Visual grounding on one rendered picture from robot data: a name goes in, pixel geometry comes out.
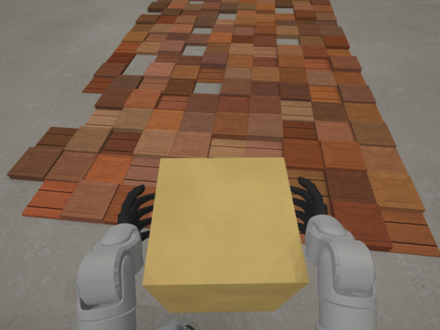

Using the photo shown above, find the robot right forearm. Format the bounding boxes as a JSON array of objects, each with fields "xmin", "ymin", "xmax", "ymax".
[{"xmin": 305, "ymin": 214, "xmax": 377, "ymax": 330}]

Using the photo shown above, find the robot left hand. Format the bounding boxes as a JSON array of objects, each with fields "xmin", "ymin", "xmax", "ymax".
[{"xmin": 117, "ymin": 184, "xmax": 155, "ymax": 242}]

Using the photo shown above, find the left robot shin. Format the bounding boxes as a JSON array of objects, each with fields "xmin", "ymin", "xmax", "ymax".
[{"xmin": 166, "ymin": 320, "xmax": 185, "ymax": 327}]

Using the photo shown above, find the robot right hand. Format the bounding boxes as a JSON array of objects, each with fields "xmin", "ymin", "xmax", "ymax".
[{"xmin": 290, "ymin": 177, "xmax": 328, "ymax": 235}]

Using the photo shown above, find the carton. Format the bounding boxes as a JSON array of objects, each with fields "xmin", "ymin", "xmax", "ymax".
[{"xmin": 142, "ymin": 157, "xmax": 309, "ymax": 313}]

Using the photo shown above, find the robot left forearm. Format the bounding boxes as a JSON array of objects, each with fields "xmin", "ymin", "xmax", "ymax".
[{"xmin": 76, "ymin": 223, "xmax": 144, "ymax": 330}]

